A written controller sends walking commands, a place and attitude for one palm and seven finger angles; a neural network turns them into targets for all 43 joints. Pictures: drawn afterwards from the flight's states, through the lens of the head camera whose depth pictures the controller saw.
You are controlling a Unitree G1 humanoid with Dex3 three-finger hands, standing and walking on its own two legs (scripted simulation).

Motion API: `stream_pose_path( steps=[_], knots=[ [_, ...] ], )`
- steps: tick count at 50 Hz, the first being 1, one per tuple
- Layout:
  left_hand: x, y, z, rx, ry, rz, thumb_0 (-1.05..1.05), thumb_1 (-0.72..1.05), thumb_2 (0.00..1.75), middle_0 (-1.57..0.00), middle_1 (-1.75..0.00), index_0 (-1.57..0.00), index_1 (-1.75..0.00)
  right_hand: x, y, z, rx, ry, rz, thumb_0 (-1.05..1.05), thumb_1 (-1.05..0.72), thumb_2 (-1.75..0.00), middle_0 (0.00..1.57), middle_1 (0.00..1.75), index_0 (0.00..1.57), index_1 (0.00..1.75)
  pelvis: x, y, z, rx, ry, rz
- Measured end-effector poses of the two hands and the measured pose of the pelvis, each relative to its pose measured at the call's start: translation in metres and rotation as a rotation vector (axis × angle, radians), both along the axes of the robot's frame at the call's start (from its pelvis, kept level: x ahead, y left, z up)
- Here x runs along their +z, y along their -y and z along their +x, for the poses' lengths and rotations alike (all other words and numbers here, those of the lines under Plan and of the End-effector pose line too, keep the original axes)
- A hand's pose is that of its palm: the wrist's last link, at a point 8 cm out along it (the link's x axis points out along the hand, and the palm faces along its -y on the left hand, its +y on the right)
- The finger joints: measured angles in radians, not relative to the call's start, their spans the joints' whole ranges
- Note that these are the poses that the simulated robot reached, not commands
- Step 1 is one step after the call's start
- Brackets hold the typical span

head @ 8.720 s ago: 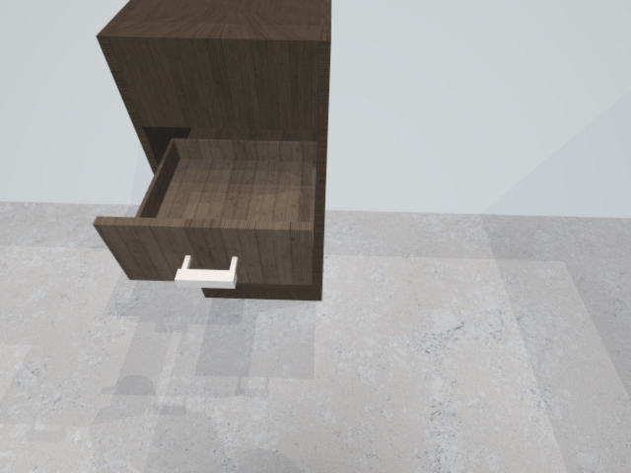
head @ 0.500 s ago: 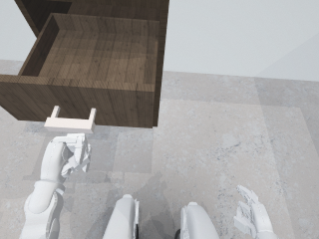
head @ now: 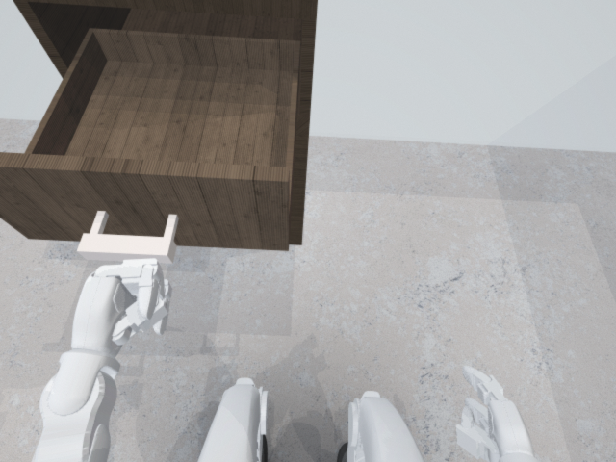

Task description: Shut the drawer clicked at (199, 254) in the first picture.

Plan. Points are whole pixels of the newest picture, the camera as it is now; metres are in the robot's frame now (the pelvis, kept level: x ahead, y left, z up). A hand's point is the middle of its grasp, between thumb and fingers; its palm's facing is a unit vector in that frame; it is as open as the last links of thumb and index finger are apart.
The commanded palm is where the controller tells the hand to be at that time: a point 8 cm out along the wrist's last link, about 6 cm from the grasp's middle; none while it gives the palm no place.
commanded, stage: push the drawer shut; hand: left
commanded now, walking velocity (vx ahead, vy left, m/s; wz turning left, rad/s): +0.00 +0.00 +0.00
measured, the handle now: (133, 234) +0.38 +0.24 +0.02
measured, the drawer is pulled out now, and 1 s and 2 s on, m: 0.29 0.19 0.08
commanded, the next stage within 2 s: none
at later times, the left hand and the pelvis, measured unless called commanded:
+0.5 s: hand (164, 264) +0.35 +0.20 +0.02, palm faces -0.03 -1.00 -0.05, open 3.1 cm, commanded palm +0.34 +0.24 +0.03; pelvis -0.01 +0.01 +0.00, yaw +0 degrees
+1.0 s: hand (177, 220) +0.41 +0.19 +0.02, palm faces -0.02 -1.00 -0.05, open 3.3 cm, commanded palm +0.40 +0.24 +0.03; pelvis -0.01 +0.01 +0.00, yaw -1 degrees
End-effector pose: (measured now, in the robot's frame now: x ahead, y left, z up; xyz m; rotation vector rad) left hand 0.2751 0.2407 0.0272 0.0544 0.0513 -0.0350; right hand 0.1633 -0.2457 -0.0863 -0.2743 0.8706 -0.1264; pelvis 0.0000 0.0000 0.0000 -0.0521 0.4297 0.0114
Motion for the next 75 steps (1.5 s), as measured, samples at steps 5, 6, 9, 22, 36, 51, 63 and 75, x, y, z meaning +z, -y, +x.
stream_pose_path(
  steps=[5,6,9,22,36,51,63,75],
  knots=[
    [-0.002,-0.005,0.007,0.014,0.009,0.002,0.01,0.90,0.90,-1.40,-1.60,-1.40,-1.60,-0.001,0.000,0.002,0.006,0.000,-0.005,0.01,-0.91,-0.90,0.20,0.30,0.20,0.30,-0.001,0.001,0.000,0.001,-0.004,-0.001],
    [-0.003,-0.007,0.010,0.014,0.011,0.002,0.01,0.89,0.90,-1.40,-1.60,-1.40,-1.60,-0.002,0.000,0.002,0.008,-0.002,-0.008,0.01,-0.91,-0.90,0.20,0.30,0.20,0.30,-0.002,0.001,-0.001,0.001,-0.005,-0.002],
    [-0.005,-0.010,0.015,0.003,0.018,0.004,-0.01,0.86,0.90,-1.40,-1.60,-1.40,-1.60,-0.005,0.001,0.001,0.009,-0.012,-0.017,0.01,-0.91,-0.90,0.20,0.30,0.20,0.30,-0.004,0.001,-0.002,0.003,-0.007,-0.005],
    [-0.006,-0.012,0.046,0.005,0.011,-0.005,-0.02,0.82,0.92,-1.40,-1.60,-1.40,-1.60,-0.010,-0.001,-0.021,-0.006,-0.067,-0.027,0.01,-0.91,-0.90,0.20,0.30,0.20,0.30,-0.003,-0.004,-0.009,0.007,-0.012,-0.010],
    [-0.004,-0.009,0.082,0.013,0.026,-0.001,0.01,0.85,0.93,-1.40,-1.60,-1.40,-1.60,-0.010,0.002,-0.055,-0.049,-0.155,-0.038,0.01,-0.90,-0.90,0.20,0.30,0.20,0.30,0.000,-0.007,-0.011,-0.001,-0.012,-0.008],
    [-0.002,-0.007,0.116,0.020,0.028,0.000,0.03,0.86,0.93,-1.40,-1.60,-1.40,-1.60,-0.014,0.008,-0.081,-0.088,-0.246,-0.035,0.01,-0.91,-0.90,0.20,0.30,0.20,0.30,0.002,-0.006,-0.010,-0.010,-0.025,-0.006],
    [-0.001,-0.006,0.138,0.026,0.033,0.000,0.05,0.87,0.93,-1.40,-1.60,-1.40,-1.60,-0.020,0.012,-0.093,-0.105,-0.297,-0.034,0.01,-0.91,-0.90,0.20,0.30,0.20,0.30,-0.001,-0.004,-0.009,-0.012,-0.039,-0.006],
    [-0.001,-0.009,0.165,0.020,0.039,0.000,0.06,0.84,0.92,-1.40,-1.60,-1.40,-1.60,-0.025,0.017,-0.111,-0.123,-0.341,-0.052,0.01,-0.91,-0.90,0.20,0.30,0.20,0.30,-0.008,-0.003,-0.013,-0.015,-0.054,-0.014]
  ],
)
